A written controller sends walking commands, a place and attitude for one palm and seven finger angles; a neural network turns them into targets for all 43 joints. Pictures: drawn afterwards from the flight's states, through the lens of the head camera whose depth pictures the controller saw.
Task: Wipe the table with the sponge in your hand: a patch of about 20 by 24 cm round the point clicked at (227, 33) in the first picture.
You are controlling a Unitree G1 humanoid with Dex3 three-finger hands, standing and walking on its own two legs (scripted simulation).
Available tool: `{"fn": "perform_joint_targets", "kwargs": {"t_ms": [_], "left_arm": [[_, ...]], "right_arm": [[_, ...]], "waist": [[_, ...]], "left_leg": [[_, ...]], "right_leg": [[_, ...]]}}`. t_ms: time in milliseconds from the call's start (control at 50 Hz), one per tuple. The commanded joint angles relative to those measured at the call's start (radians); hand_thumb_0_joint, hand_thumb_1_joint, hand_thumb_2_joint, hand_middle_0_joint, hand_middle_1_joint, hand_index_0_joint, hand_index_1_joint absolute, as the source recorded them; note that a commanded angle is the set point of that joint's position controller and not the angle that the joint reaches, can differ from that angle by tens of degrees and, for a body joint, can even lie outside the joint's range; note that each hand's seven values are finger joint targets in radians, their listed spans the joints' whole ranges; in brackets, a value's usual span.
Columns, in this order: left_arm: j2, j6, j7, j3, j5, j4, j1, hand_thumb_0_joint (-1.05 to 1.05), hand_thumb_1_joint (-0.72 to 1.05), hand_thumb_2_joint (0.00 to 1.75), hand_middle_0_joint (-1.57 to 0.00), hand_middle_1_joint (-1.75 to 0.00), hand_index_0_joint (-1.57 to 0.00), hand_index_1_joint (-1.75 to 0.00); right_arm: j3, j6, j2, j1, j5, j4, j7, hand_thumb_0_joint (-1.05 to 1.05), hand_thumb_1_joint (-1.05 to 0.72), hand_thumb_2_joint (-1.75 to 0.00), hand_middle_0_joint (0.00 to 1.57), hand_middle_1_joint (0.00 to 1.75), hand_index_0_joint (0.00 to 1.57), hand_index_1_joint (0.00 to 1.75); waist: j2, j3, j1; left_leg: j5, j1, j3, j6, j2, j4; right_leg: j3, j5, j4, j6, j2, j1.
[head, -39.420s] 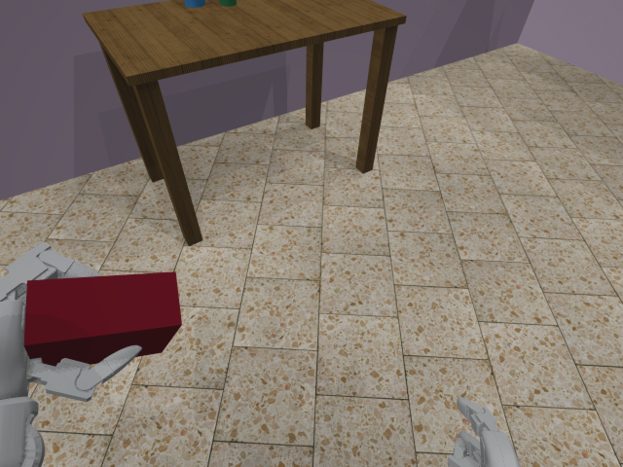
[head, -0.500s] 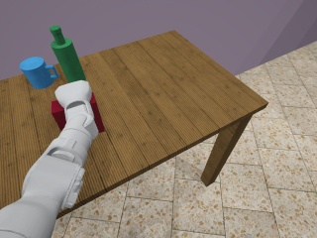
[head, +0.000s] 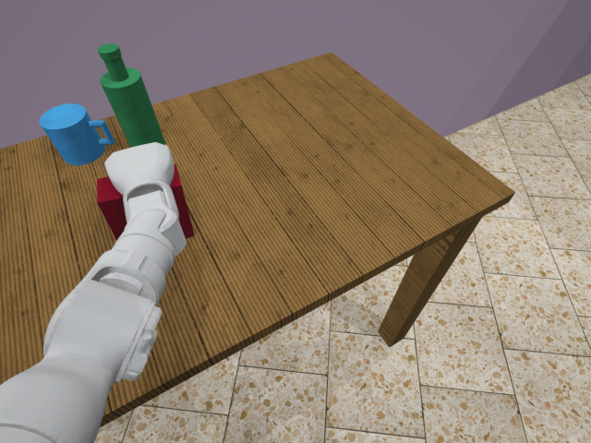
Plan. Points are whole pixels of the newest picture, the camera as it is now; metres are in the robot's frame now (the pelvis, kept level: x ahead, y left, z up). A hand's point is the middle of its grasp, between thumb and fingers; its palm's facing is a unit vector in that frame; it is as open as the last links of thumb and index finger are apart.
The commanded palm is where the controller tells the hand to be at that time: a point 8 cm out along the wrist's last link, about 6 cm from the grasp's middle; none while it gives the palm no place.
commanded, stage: wipe back along the third lane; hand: left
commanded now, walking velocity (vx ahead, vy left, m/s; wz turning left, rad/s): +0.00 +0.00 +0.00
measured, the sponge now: (152, 218) +0.45 +0.22 +0.03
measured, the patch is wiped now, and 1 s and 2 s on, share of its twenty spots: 0.85 0.85 0.85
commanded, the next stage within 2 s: slide back across to the middle lane in 1.40 s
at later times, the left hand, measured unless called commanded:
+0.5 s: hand (166, 219) +0.42 +0.18 +0.07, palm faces -0.01 -0.04 -1.00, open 9.6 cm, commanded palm +0.38 +0.16 +0.11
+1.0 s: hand (176, 248) +0.37 +0.15 +0.07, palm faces +0.03 -0.05 -1.00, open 9.5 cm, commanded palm +0.32 +0.14 +0.11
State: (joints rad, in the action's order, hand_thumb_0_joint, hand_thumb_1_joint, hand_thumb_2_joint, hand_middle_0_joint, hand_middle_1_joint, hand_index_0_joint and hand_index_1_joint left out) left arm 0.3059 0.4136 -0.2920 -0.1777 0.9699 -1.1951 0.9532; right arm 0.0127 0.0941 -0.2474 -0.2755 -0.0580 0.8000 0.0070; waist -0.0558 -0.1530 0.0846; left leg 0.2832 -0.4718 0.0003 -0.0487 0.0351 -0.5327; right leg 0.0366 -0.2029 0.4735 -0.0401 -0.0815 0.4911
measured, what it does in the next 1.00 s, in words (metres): stands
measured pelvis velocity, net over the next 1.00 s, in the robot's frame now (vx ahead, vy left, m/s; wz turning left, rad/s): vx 0.01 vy -0.01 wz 0.02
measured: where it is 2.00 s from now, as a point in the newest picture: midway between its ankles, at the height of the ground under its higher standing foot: outside the picture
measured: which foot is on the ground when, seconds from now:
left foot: down 0.00-1.00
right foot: down 0.00-1.00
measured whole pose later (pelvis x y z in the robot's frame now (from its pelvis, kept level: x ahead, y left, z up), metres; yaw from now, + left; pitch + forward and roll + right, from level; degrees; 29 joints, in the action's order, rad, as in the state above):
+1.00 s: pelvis +0.01 -0.01 +0.01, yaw +1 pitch +3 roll +0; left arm 0.15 0.68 -0.21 -0.43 0.95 -0.57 0.49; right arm -0.02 0.27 -0.26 -0.06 -0.09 0.68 -0.04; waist -0.07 -0.13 -0.04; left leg 0.28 -0.22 0.01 -0.04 0.04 -0.46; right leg 0.03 -0.23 0.45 -0.06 -0.07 0.26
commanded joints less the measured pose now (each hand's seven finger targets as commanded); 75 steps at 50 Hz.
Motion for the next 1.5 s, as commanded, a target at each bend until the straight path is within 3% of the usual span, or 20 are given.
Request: {"fn": "perform_joint_targets", "kwargs": {"t_ms": [0,100,240,380,460,620,760,960,1040,1060,1140,1160,1180,1240,1260,1320,1360,1420,1460,1480], "left_arm": [[0.021,0.009,-0.006,-0.027,-0.023,0.124,0.237,0.0,0.1,1.3,-1.2,-1.6,-1.2,-1.6],[-0.085,0.069,-0.002,-0.103,-0.033,0.202,0.188,0.0,0.1,1.3,-1.2,-1.6,-1.2,-1.6],[-0.145,0.15,0.026,-0.148,-0.047,0.312,0.101,0.0,0.1,1.3,-1.2,-1.6,-1.2,-1.6],[-0.214,0.182,0.056,-0.226,-0.033,0.415,0.121,0.0,0.1,1.3,-1.2,-1.6,-1.2,-1.6],[-0.183,0.196,0.061,-0.188,-0.038,0.461,0.064,0.0,0.1,1.3,-1.2,-1.6,-1.2,-1.6],[-0.194,0.242,0.083,-0.244,-0.009,0.547,-0.011,0.0,0.1,1.3,-1.2,-1.6,-1.2,-1.6],[-0.144,0.253,0.1,-0.195,-0.03,0.623,-0.152,0.0,0.1,1.3,-1.2,-1.6,-1.2,-1.6],[-0.158,0.266,0.103,-0.217,-0.06,0.752,-0.275,0.0,0.1,1.3,-1.2,-1.6,-1.2,-1.6],[-0.195,0.277,0.102,-0.266,-0.057,0.742,-0.26,0.0,0.1,1.3,-1.2,-1.6,-1.2,-1.6],[-0.164,0.272,0.102,-0.227,-0.063,0.753,-0.273,0.0,0.1,1.3,-1.2,-1.6,-1.2,-1.6],[-0.175,0.271,0.101,-0.246,-0.057,0.767,-0.303,0.0,0.1,1.3,-1.2,-1.6,-1.2,-1.6],[-0.14,0.266,0.102,-0.212,-0.057,0.782,-0.309,0.0,0.1,1.3,-1.2,-1.6,-1.2,-1.6],[-0.18,0.27,0.102,-0.254,-0.056,0.782,-0.315,0.0,0.1,1.3,-1.2,-1.6,-1.2,-1.6],[-0.203,0.268,0.108,-0.288,-0.044,0.791,-0.314,0.0,0.1,1.3,-1.2,-1.6,-1.2,-1.6],[-0.17,0.263,0.107,-0.248,-0.047,0.805,-0.314,0.0,0.1,1.3,-1.2,-1.6,-1.2,-1.6],[-0.2,0.268,0.111,-0.287,-0.048,0.805,-0.316,0.0,0.1,1.3,-1.2,-1.6,-1.2,-1.6],[-0.155,0.265,0.11,-0.234,-0.052,0.834,-0.358,0.0,0.1,1.3,-1.2,-1.6,-1.2,-1.6],[-0.199,0.27,0.115,-0.281,-0.059,0.864,-0.415,0.0,0.1,1.3,-1.2,-1.6,-1.2,-1.6],[-0.159,0.275,0.118,-0.241,-0.061,0.896,-0.45,0.0,0.1,1.3,-1.2,-1.6,-1.2,-1.6],[-0.18,0.278,0.121,-0.275,-0.058,0.91,-0.442,0.0,0.1,1.3,-1.2,-1.6,-1.2,-1.6]], "right_arm": [[0.038,-0.033,-0.132,0.08,0.0,-0.116,-0.008,0.0,-0.9,-0.9,0.2,0.3,0.2,0.3],[0.035,-0.009,-0.123,0.143,-0.007,-0.127,-0.02,0.0,-0.9,-0.9,0.2,0.3,0.2,0.3],[0.028,0.041,-0.116,0.24,-0.013,-0.163,-0.023,0.0,-0.9,-0.9,0.2,0.3,0.2,0.3],[0.02,0.081,-0.104,0.315,-0.017,-0.194,-0.024,0.0,-0.9,-0.9,0.2,0.3,0.2,0.3],[0.015,0.099,-0.101,0.35,-0.014,-0.214,-0.024,0.0,-0.9,-0.9,0.2,0.3,0.2,0.3],[0.005,0.133,-0.101,0.396,-0.019,-0.244,-0.031,0.0,-0.9,-0.9,0.2,0.3,0.2,0.3],[-0.002,0.132,-0.103,0.431,-0.026,-0.273,-0.03,0.0,-0.9,-0.9,0.2,0.3,0.2,0.3],[-0.002,0.114,-0.104,0.47,-0.037,-0.301,-0.048,0.0,-0.9,-0.9,0.2,0.3,0.2,0.3],[-0.003,0.104,-0.103,0.473,-0.043,-0.292,-0.049,0.0,-0.9,-0.9,0.2,0.3,0.2,0.3],[-0.001,0.101,-0.103,0.481,-0.043,-0.296,-0.049,0.0,-0.9,-0.9,0.2,0.3,0.2,0.3],[-0.002,0.096,-0.102,0.484,-0.04,-0.297,-0.053,0.0,-0.9,-0.9,0.2,0.3,0.2,0.3],[-0.002,0.098,-0.104,0.494,-0.04,-0.297,-0.052,0.0,-0.9,-0.9,0.2,0.3,0.2,0.3],[-0.005,0.098,-0.099,0.495,-0.041,-0.3,-0.054,0.0,-0.9,-0.9,0.2,0.3,0.2,0.3],[-0.005,0.096,-0.099,0.499,-0.042,-0.301,-0.058,0.0,-0.9,-0.9,0.2,0.3,0.2,0.3],[-0.003,0.095,-0.099,0.506,-0.04,-0.302,-0.057,0.0,-0.9,-0.9,0.2,0.3,0.2,0.3],[-0.005,0.092,-0.097,0.505,-0.041,-0.302,-0.058,0.0,-0.9,-0.9,0.2,0.3,0.2,0.3],[-0.005,0.091,-0.101,0.512,-0.035,-0.306,-0.06,0.0,-0.9,-0.9,0.2,0.3,0.2,0.3],[-0.004,0.092,-0.096,0.515,-0.038,-0.314,-0.069,0.0,-0.9,-0.9,0.2,0.3,0.2,0.3],[-0.005,0.096,-0.1,0.529,-0.035,-0.318,-0.071,0.0,-0.9,-0.9,0.2,0.3,0.2,0.3],[-0.006,0.097,-0.097,0.533,-0.038,-0.318,-0.071,0.0,-0.9,-0.9,0.2,0.3,0.2,0.3]], "waist": [[0.083,-0.285,-0.027],[0.059,-0.256,-0.04],[0.123,-0.243,-0.06],[0.102,-0.22,-0.06],[0.13,-0.268,-0.087],[0.107,-0.218,-0.088],[0.141,-0.215,-0.123],[0.137,-0.149,-0.138],[0.147,-0.099,-0.124],[0.167,-0.104,-0.133],[0.153,-0.12,-0.136],[0.153,-0.121,-0.142],[0.145,-0.113,-0.135],[0.148,-0.09,-0.129],[0.15,-0.099,-0.138],[0.154,-0.082,-0.128],[0.15,-0.102,-0.147],[0.17,-0.112,-0.141],[0.18,-0.112,-0.154],[0.163,-0.102,-0.142]], "left_leg": [[-0.277,0.141,0.015,0.014,-0.038,0.055],[-0.334,0.193,0.022,0.02,-0.041,0.059],[-0.401,0.236,0.025,0.026,-0.039,0.062],[-0.435,0.291,0.037,0.036,-0.038,0.058],[-0.464,0.287,0.028,0.036,-0.032,0.055],[-0.402,0.271,0.015,0.025,-0.021,0.065],[-0.354,0.24,0.009,0.016,-0.015,0.088],[-0.273,0.243,0.01,0.011,-0.012,0.116],[-0.204,0.245,0.006,0.01,-0.01,0.127],[-0.202,0.239,0.011,0.008,-0.011,0.131],[-0.198,0.249,0.001,0.008,-0.004,0.125],[-0.191,0.239,0.005,0.009,-0.004,0.129],[-0.185,0.242,-0.002,0.007,-0.002,0.129],[-0.17,0.245,0.002,0.008,-0.002,0.128],[-0.169,0.244,0.004,0.006,-0.001,0.128],[-0.159,0.243,-0.004,0.005,0.003,0.123],[-0.174,0.237,0.001,0.005,0.005,0.122],[-0.201,0.239,-0.008,0.003,0.007,0.109],[-0.206,0.233,-0.002,0.003,0.007,0.111],[-0.204,0.238,-0.01,0.003,0.006,0.107]], "right_leg": [[-0.029,0.286,-0.023,-0.008,0.038,-0.232],[-0.041,0.31,-0.021,-0.02,0.034,-0.225],[-0.051,0.385,-0.018,-0.027,0.04,-0.276],[-0.061,0.364,-0.01,-0.039,0.038,-0.251],[-0.052,0.432,-0.004,-0.043,0.043,-0.315],[-0.04,0.424,-0.014,-0.047,0.05,-0.338],[-0.013,0.418,-0.027,-0.048,0.056,-0.403],[-0.009,0.292,-0.055,-0.047,0.046,-0.39],[-0.012,0.185,-0.077,-0.041,0.044,-0.346],[-0.004,0.178,-0.081,-0.042,0.042,-0.354],[0.001,0.179,-0.08,-0.04,0.044,-0.369],[0.017,0.165,-0.084,-0.042,0.042,-0.372],[0.01,0.159,-0.081,-0.038,0.047,-0.375],[0.011,0.13,-0.087,-0.04,0.044,-0.346],[0.022,0.125,-0.093,-0.041,0.04,-0.351],[0.02,0.119,-0.095,-0.036,0.046,-0.348],[0.037,0.155,-0.09,-0.04,0.042,-0.374],[0.033,0.216,-0.078,-0.034,0.049,-0.404],[0.05,0.225,-0.082,-0.036,0.045,-0.415],[0.044,0.227,-0.076,-0.032,0.052,-0.41]]}}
